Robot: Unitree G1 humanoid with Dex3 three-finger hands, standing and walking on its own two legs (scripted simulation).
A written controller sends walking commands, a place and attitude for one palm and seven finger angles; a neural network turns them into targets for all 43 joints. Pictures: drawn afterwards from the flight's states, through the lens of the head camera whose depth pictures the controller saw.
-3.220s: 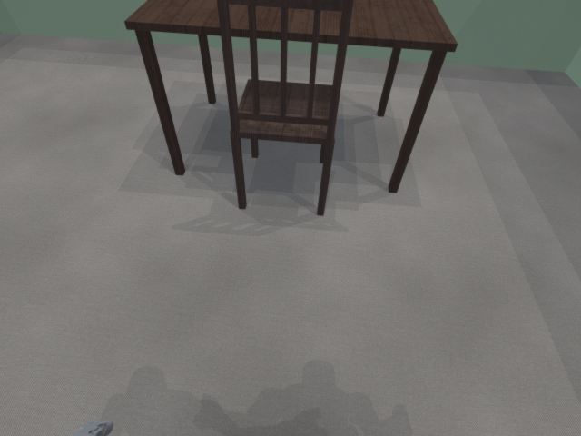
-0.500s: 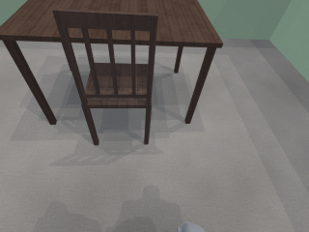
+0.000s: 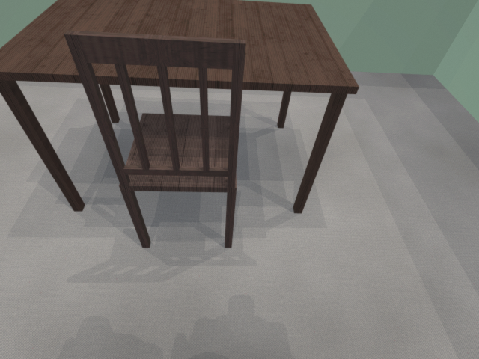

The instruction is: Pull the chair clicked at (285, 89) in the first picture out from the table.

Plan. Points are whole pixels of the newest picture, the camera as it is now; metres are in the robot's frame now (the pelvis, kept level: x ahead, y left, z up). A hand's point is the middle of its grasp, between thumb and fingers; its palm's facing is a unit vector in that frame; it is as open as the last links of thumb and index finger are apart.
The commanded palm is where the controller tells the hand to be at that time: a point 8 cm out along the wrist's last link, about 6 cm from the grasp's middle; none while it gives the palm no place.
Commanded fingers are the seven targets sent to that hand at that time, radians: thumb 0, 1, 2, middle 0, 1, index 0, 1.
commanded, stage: take the last steps up to it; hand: left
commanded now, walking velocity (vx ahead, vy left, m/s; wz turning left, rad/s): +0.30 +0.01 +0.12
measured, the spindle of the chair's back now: (170, 124) +0.72 +0.22 -0.05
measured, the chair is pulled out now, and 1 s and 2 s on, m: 0.00 0.00 0.00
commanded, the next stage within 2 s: come to a stop and stand still in 0.80 s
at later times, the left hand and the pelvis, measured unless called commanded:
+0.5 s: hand out of the picture +0.10 +0.14 -0.15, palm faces +0.14 -0.97 -0.19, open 7.4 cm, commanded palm none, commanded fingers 0.00 0.90 0.90 -0.20 -0.30 -0.20 -0.30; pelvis +0.11 -0.03 +0.01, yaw +4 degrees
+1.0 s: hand (142, 321) +0.23 +0.20 -0.17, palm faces +0.12 -0.98 -0.16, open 7.4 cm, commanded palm none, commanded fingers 0.00 0.90 0.90 -0.20 -0.30 -0.20 -0.30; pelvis +0.24 +0.03 +0.02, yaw +4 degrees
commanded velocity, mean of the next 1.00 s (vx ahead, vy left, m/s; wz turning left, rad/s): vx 0.18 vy -0.01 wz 0.04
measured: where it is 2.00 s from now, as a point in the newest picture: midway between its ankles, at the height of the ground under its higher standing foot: outside the picture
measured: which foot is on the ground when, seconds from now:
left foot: down 0.00-0.38, up 0.40-0.78, down 0.80-1.00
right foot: down 0.00-0.00, up 0.02-0.36, down 0.38-0.80, up 0.82-1.00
